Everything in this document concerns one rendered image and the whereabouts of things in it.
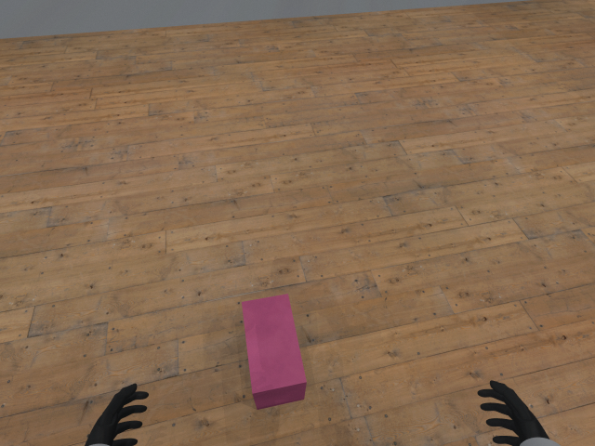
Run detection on carton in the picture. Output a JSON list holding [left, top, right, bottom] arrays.
[[242, 294, 307, 410]]

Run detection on right robot hand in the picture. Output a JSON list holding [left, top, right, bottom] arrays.
[[478, 380, 549, 446]]

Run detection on left robot hand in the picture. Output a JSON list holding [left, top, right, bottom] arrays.
[[85, 384, 149, 446]]

